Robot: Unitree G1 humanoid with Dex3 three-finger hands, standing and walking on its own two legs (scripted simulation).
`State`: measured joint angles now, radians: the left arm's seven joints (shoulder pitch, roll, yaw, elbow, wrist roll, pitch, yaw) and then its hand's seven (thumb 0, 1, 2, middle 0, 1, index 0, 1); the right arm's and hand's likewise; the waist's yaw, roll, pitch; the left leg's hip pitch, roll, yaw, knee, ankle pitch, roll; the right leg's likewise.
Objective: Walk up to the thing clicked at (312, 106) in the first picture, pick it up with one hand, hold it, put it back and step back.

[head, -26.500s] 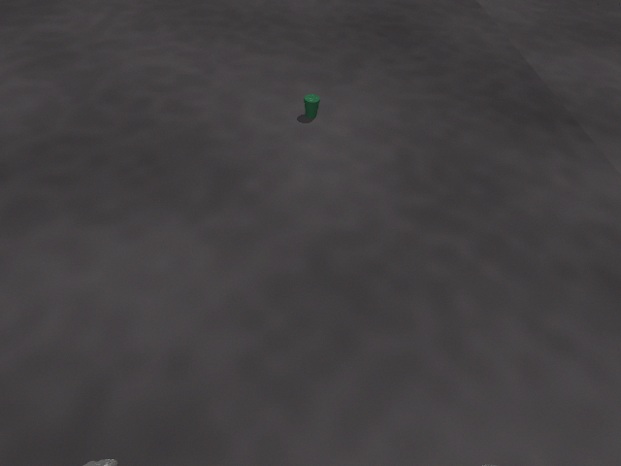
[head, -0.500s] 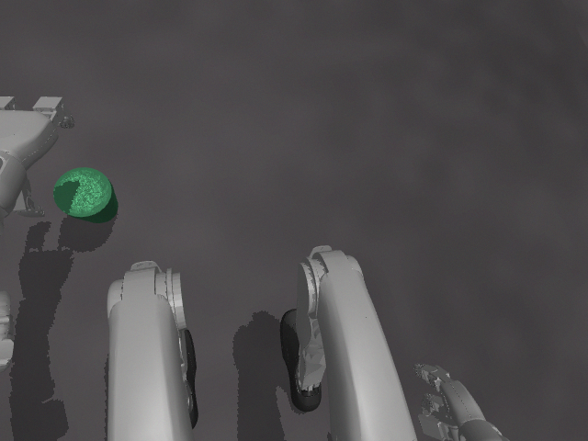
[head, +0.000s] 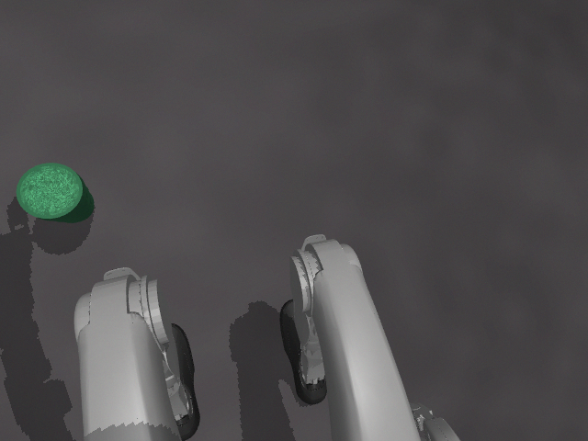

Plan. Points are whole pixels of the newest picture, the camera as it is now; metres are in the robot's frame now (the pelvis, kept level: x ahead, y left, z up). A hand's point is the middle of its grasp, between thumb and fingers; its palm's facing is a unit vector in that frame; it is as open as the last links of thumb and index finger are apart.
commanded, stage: home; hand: left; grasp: from above
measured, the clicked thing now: (64, 199) +0.47 +0.29 -0.30
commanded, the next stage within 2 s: none
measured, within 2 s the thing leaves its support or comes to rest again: neither
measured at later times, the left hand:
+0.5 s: hand out of the picture +0.30 +0.27 +0.08, palm faces -0.19 -0.72 -0.66, open 7.8 cm
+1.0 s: hand out of the picture +0.23 +0.21 +0.29, palm faces +0.19 -0.96 -0.22, open 7.4 cm
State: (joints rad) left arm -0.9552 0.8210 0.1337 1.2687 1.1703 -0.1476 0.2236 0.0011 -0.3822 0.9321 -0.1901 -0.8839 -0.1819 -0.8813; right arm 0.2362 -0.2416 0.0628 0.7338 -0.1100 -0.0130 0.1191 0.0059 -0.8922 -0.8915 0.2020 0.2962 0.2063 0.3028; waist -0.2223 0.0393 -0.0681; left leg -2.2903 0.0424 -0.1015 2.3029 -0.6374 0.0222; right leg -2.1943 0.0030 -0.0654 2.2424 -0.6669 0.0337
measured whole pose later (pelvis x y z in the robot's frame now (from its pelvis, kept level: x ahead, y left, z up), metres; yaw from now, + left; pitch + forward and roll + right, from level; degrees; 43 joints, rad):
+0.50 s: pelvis +0.01 +0.00 +0.18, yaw +5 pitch +28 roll -5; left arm -0.15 0.45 0.04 0.40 0.43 0.15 0.02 0.01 0.81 0.88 -0.21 -0.31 -0.21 -0.31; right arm 0.08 -0.26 -0.02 0.58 0.02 -0.02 0.01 0.01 -0.90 -0.90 0.20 0.30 0.20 0.30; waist -0.05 0.02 -0.19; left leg -1.63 0.04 -0.07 1.74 -0.60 0.01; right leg -1.56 -0.01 -0.06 1.68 -0.62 0.02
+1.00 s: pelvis +0.07 +0.00 +0.34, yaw +7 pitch +13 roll -3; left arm 0.42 0.22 0.05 -0.06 -0.07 0.45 0.07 0.01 0.90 0.90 -0.21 -0.30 -0.20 -0.30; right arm 0.32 -0.22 0.05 0.54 0.04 -0.15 -0.17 0.01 -0.90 -0.90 0.20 0.30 0.21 0.30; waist -0.07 0.06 -0.19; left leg -0.85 0.04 -0.04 1.09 -0.48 -0.01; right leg -0.78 0.00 -0.06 1.03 -0.49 0.01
